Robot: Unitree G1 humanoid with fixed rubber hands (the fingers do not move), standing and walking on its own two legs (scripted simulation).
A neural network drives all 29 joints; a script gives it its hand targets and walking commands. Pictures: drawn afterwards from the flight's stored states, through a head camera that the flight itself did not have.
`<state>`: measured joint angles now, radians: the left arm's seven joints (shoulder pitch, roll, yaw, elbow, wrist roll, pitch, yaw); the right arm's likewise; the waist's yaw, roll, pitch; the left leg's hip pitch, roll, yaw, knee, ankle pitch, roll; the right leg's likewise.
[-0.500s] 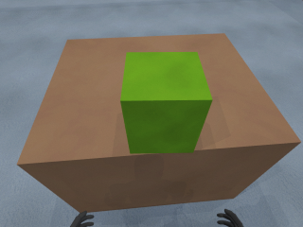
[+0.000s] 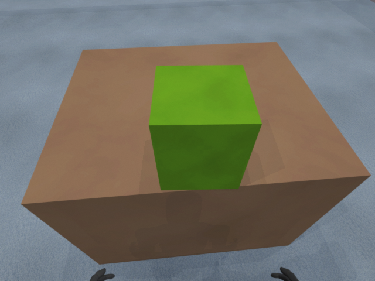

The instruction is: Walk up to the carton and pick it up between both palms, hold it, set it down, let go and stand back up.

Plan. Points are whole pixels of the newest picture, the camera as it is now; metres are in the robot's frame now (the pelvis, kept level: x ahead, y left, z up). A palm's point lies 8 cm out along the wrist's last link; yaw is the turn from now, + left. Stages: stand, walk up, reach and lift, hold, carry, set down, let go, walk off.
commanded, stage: stand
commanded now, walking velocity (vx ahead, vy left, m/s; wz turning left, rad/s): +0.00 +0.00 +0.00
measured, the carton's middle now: (199, 130) +0.45 -0.02 +0.05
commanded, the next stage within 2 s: walk up in 0.28 s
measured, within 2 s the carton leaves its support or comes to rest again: neither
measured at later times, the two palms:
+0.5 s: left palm out of the picture +0.06 +0.22 -0.12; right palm out of the picture +0.06 -0.23 -0.12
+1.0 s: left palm (79, 279) +0.15 +0.25 -0.10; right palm out of the picture +0.10 -0.25 -0.10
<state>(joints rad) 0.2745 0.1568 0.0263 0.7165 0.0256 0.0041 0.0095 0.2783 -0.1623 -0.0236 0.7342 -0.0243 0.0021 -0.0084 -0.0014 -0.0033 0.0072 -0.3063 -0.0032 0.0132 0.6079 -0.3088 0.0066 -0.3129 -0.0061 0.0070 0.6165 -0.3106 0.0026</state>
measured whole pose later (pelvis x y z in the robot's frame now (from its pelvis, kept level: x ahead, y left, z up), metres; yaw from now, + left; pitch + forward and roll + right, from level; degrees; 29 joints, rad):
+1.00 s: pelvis +0.03 +0.01 -0.01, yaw -5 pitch -2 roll +1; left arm 0.33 0.24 0.03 0.60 0.03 -0.01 0.01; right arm 0.32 -0.25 -0.02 0.63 -0.03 0.00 0.00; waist -0.01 0.00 0.04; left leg -0.23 0.02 0.09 0.66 -0.41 0.02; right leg -0.27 0.02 0.08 0.69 -0.39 0.01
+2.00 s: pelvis +0.01 +0.03 +0.00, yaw -7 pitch +3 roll +1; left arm 0.27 0.18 0.01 0.26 -0.04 0.21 0.05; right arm 0.27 -0.23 -0.10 0.41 0.04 -0.05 0.04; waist -0.01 0.00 -0.05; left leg -0.28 -0.01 0.15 0.53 -0.30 0.05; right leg -0.34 0.00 0.14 0.56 -0.27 0.05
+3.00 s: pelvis +0.00 +0.02 +0.02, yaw -5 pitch +0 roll +0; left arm -0.06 0.16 0.03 0.10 -0.15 0.23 0.09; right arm -0.03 -0.25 -0.01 0.20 0.26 0.04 -0.02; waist 0.04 0.00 0.02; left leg -0.20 0.02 0.11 0.41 -0.22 0.02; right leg -0.23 0.02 0.10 0.41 -0.18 0.02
